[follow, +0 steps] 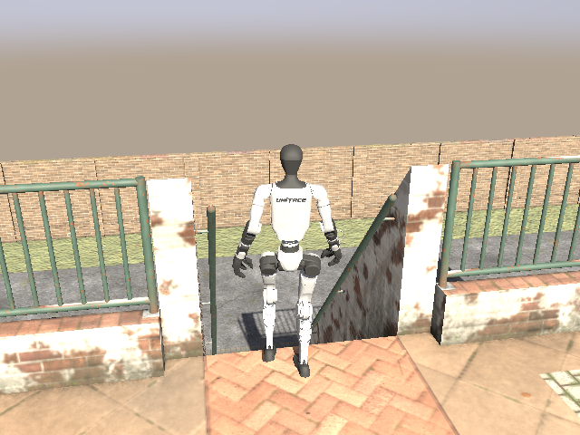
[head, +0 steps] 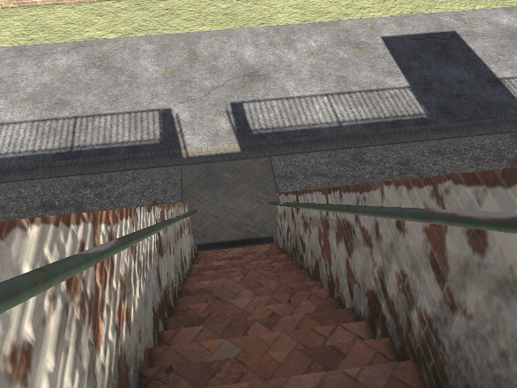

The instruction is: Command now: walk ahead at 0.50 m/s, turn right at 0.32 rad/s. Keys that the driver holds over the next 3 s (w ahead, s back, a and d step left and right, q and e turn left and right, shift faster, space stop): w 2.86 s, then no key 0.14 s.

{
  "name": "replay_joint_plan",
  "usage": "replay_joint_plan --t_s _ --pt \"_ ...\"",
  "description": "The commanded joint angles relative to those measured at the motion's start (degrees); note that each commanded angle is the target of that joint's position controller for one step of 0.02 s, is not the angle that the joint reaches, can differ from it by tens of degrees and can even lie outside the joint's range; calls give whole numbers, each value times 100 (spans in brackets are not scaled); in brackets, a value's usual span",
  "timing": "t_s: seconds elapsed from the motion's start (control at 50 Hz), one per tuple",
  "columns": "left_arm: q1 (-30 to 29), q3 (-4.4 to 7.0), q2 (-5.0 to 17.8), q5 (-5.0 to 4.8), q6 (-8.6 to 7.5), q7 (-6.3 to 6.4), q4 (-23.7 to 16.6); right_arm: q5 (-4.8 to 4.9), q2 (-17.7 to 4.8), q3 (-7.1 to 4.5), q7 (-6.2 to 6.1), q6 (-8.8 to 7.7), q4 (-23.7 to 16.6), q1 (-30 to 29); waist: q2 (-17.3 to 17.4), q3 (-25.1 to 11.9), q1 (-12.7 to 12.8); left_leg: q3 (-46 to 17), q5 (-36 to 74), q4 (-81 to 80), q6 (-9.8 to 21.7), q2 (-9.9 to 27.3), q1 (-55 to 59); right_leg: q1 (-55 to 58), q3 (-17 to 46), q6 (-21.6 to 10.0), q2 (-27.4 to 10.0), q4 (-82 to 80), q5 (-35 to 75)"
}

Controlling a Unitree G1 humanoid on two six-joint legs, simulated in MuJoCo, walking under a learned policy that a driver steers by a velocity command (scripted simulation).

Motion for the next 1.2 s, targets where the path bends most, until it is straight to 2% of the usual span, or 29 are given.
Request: replay_joint_plan --t_s 0.02,0.06,0.08,0.1,0.12,0.14,0.18,0.24,0.32,0.36,0.42,0.46,0.48,0.5,0.54,0.56,0.58,0.6,0.64,0.68,0.86,0.94,0.96,0.98,1.0,1.04,1.08,1.16,1.2 --pt "-304 156 772 -48 5 77 -470 28 -439 -22 48 -130 -413 137 -804 85 -279 -95 -1170 -1053 163 -131 867 -75 1193 -747 -1643 128 4989" --pt "-724 82 638 -136 69 116 -555 -86 -416 -12 55 -64 -161 1288 -488 -161 -920 -281 -618 -2290 530 -104 2050 -345 1072 -529 -1398 1433 5671" --pt "-726 16 352 -215 24 106 -700 -123 -778 -85 29 -78 -98 1928 494 -478 -1068 -1638 954 -2981 986 909 3077 -1179 582 -197 -801 3075 3499" --pt "-157 -26 76 -22 -31 126 -638 98 -887 -21 54 -75 -150 1616 966 -92 -380 -2549 5044 -2333 1188 1715 3538 -2485 407 -8 240 3894 -1470" --pt "325 108 460 89 18 190 -408 314 -1117 -186 126 -74 -48 1619 1131 -193 -355 -3402 4351 -2447 1921 2084 3109 -2889 479 140 93 4536 -1652" --pt "-25 170 786 34 32 180 -381 349 -706 -131 187 -162 -277 1072 495 86 -239 -3002 3115 -2743 2111 1955 2440 -2926 372 310 -117 5083 -1111" --pt "-690 163 736 0 86 160 -510 261 -440 2 214 -253 -513 520 320 450 -161 -2128 2714 -2917 1851 1550 1471 -2738 320 470 -272 4833 -571" --pt "-626 32 272 46 171 116 -325 224 -625 -41 86 -227 -179 1217 325 208 -247 -1335 4162 -2783 1550 1171 1594 -2278 5 658 -200 4341 -78" --pt "-1147 -151 80 111 172 19 -454 174 -654 -52 58 -45 -137 1361 406 180 -364 -785 3434 -2648 1298 809 1627 -2202 -814 524 -712 3088 425" --pt "-754 -54 288 101 71 -1 -212 145 -943 -139 73 -95 -187 1330 508 -411 -291 -984 2809 -2194 1434 948 1515 -1740 -1103 311 -729 3981 1366" --pt "-1670 -250 55 152 64 12 -562 159 -735 -110 22 -7 -135 1488 476 273 -516 -1057 2930 -2392 1378 944 1762 -2377 -1129 429 -985 2436 -437" --pt "-1273 -144 270 171 54 129 -390 182 -881 -216 -23 -117 -85 1497 652 19 -490 -1410 3114 -1935 1501 1190 1922 -2081 -970 365 -1146 2999 -46" --pt "-1425 -225 116 85 64 100 -529 127 -828 -198 -41 -38 -74 1691 678 140 -616 -1155 2562 -2294 1409 967 1857 -1889 -1328 414 -889 1830 -1764" --pt "-993 -218 61 146 41 86 -277 245 -838 -272 -63 -54 -117 1320 730 -76 -412 -1362 3084 -1871 1363 1164 1613 -978 -1131 321 -1078 2340 -197" --pt "-124 -82 423 96 18 124 -14 300 -905 -277 -109 3 -260 1228 -232 -182 59 -560 2970 -823 975 356 1001 462 -1230 216 -779 604 475" --pt "726 47 873 104 -57 111 256 248 -662 -257 -146 18 -461 930 -1523 -201 383 -119 788 1045 610 -315 -244 1570 125 -343 -1672 527 3238" --pt "721 62 1017 -165 -111 46 220 176 -434 -184 -230 49 -633 860 -1837 -179 387 -436 -2242 1716 387 -801 -1164 1216 1396 -1043 -2620 87 4475" --pt "303 42 904 -215 -148 6 105 122 -552 -220 -270 80 -620 571 -1021 138 295 -908 -2191 1724 211 -551 -1013 398 1355 -1248 -2742 -145 3582" --pt "-534 -78 564 -93 -208 26 -119 228 -506 -235 -180 109 -526 612 -845 318 -138 -566 -1499 1828 75 -437 -376 -531 734 -1176 -2617 -66 3715" --pt "-633 -112 529 -69 -326 52 -143 122 -490 -280 -154 221 -309 776 -711 93 -275 -642 -475 2231 194 -443 45 -1018 633 -1083 -2567 93 3105" --pt "-311 -59 840 -81 -352 147 -143 -4 -329 -222 -140 284 -317 230 -872 -39 -284 -110 -439 1845 293 -533 228 -955 286 -862 -2367 941 3516" --pt "-943 -56 807 -60 -258 149 -197 15 -337 -168 -195 167 -24 1501 -658 -193 -978 308 -1122 71 347 -354 2034 -1761 -471 -324 -1916 2497 4105" --pt "-1035 28 940 -101 -148 224 -236 88 -401 -172 -148 32 -40 2042 234 17 -1440 115 -114 -1398 508 -327 2492 -2267 -1126 -33 -1039 4119 3206" --pt "-1350 15 572 -12 -117 263 -349 159 -615 -162 -52 -111 182 2343 1273 732 -1494 -1771 3346 -1315 864 664 2779 -3922 -569 75 -286 5495 -726" --pt "-739 -20 400 87 -64 350 -388 323 -652 -50 14 -154 97 1948 833 910 -581 -2196 6041 -1172 727 1050 2219 -4273 156 163 -148 5536 -1225" --pt "-336 64 538 70 -107 357 -330 206 -1135 -230 -7 -201 -68 1426 931 151 -333 -2933 3234 -1720 1325 1536 1890 -3993 302 440 -611 4849 -611" --pt "-908 151 659 132 -6 361 -274 130 -679 -61 17 -315 -239 664 482 480 -192 -2553 3310 -1537 1463 1343 1035 -3516 -98 599 -607 4901 113" --pt "-1461 283 620 80 127 182 -249 97 -760 -53 -76 -514 81 1631 -28 627 -410 -2053 655 -654 1365 957 1375 -4207 174 556 -468 4258 1402" --pt "-1727 254 494 85 109 140 -263 88 -838 -99 -110 -624 163 2026 337 486 -592 -2216 390 -577 1377 966 1861 -4678 250 546 -431 3946 1607"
